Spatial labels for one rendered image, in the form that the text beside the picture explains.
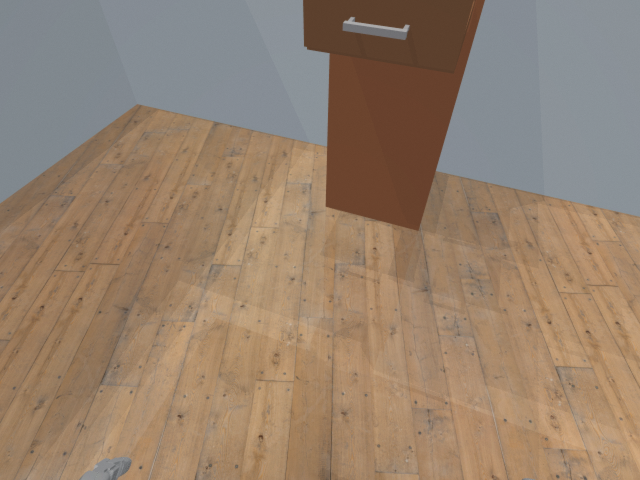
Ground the handle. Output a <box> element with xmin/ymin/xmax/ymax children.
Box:
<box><xmin>343</xmin><ymin>17</ymin><xmax>410</xmax><ymax>40</ymax></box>

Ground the cabinet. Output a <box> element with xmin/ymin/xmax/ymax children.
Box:
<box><xmin>326</xmin><ymin>0</ymin><xmax>485</xmax><ymax>231</ymax></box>

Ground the drawer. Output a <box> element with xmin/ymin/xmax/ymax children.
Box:
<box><xmin>303</xmin><ymin>0</ymin><xmax>476</xmax><ymax>74</ymax></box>

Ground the robot left hand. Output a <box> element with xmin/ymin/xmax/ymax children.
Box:
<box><xmin>79</xmin><ymin>457</ymin><xmax>132</xmax><ymax>480</ymax></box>

